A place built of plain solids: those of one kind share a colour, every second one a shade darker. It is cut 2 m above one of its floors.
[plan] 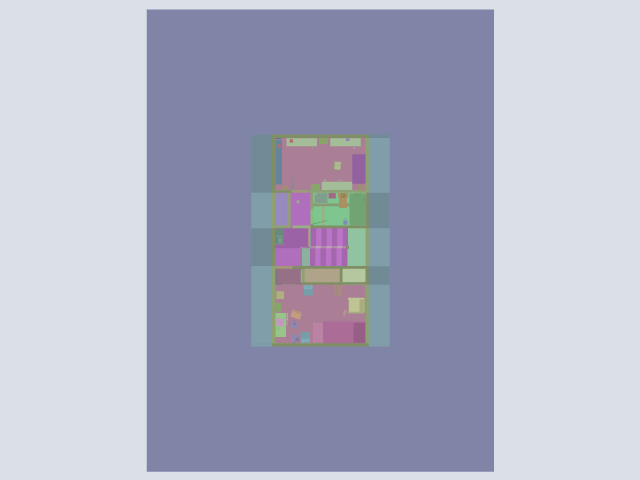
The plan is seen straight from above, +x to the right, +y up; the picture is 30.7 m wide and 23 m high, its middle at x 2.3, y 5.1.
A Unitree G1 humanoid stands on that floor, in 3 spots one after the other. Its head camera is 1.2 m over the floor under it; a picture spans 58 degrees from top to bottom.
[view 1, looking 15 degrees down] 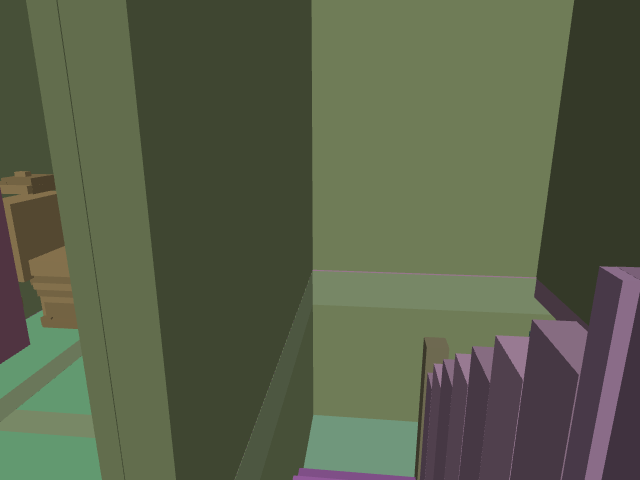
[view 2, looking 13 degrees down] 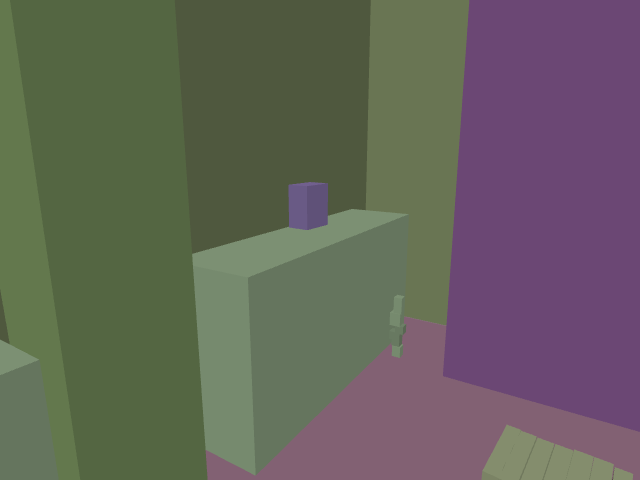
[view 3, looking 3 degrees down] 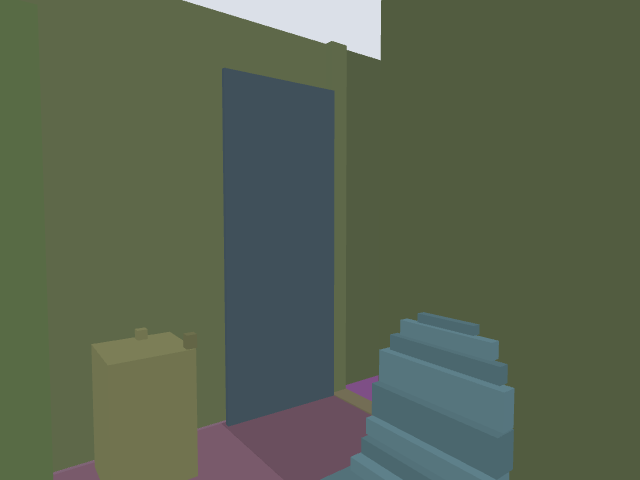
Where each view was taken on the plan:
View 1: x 1.04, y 5.24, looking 6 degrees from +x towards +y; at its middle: wall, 3.58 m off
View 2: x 1.77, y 8.68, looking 32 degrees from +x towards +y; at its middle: cube_shelf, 1.95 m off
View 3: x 2.48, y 1.93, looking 143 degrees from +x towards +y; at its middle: leaf_bedroom_door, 2.79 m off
